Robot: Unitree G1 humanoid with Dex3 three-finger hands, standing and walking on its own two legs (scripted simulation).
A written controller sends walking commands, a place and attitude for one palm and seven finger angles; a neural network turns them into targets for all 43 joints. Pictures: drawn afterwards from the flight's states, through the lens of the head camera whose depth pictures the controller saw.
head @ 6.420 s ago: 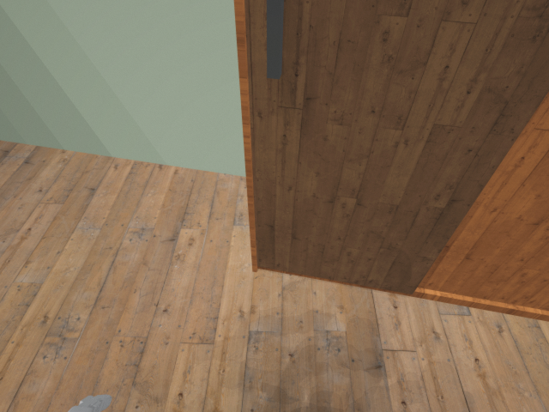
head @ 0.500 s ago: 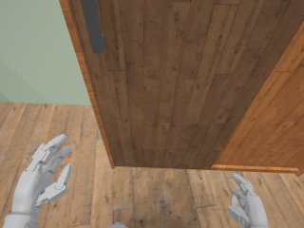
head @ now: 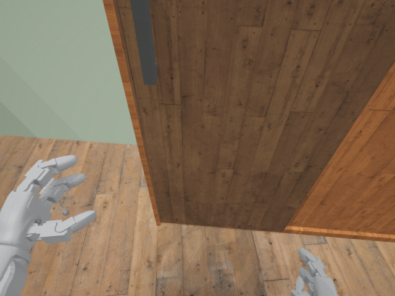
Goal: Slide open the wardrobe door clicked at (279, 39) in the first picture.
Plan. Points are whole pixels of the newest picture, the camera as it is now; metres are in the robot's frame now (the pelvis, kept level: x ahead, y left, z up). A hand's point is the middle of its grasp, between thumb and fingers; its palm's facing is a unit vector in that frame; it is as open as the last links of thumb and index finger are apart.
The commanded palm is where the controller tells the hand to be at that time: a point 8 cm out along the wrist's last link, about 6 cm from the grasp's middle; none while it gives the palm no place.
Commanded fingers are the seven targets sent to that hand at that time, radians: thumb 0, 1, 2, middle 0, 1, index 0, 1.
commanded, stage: raise the hand with hooked fingers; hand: left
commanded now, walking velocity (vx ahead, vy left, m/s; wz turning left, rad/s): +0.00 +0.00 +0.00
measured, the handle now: (147, 30) +0.56 +0.17 +0.28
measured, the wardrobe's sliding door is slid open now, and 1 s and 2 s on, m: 0.00 0.00 0.00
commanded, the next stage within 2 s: move the hooked fingers beside the handle in 1.28 s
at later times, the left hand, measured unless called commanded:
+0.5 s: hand (29, 152) +0.25 +0.27 +0.22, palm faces +0.12 -0.99 -0.08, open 13.7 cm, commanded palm +0.22 +0.31 +0.24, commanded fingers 0.00 -0.50 0.30 -0.30 -1.20 -0.30 -1.20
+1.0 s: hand (25, 104) +0.28 +0.27 +0.28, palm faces +0.08 -0.99 -0.09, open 14.0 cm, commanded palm +0.25 +0.31 +0.29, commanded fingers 0.00 -0.50 0.30 -0.30 -1.20 -0.30 -1.20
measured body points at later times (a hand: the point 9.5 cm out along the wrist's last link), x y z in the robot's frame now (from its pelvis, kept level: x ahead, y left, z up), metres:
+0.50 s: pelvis +0.01 +0.00 +0.02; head -0.03 -0.01 +0.47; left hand +0.24 +0.32 +0.23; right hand +0.24 -0.20 -0.02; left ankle +0.04 +0.13 -0.71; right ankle +0.01 -0.12 -0.71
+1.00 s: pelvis +0.01 -0.01 +0.03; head -0.04 -0.03 +0.47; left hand +0.27 +0.32 +0.29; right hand +0.22 -0.24 -0.03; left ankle +0.04 +0.13 -0.71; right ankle +0.01 -0.12 -0.71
